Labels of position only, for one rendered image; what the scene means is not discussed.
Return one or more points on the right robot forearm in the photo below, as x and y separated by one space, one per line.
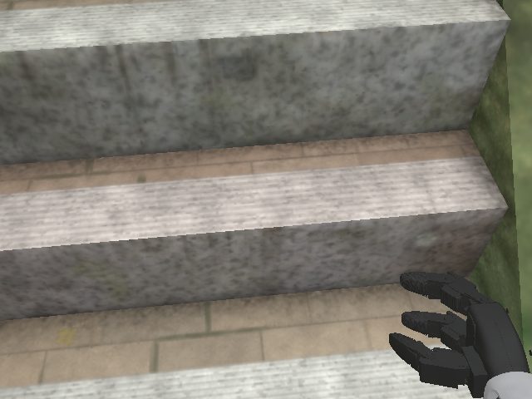
509 385

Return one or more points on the right robot hand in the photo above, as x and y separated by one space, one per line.
484 346

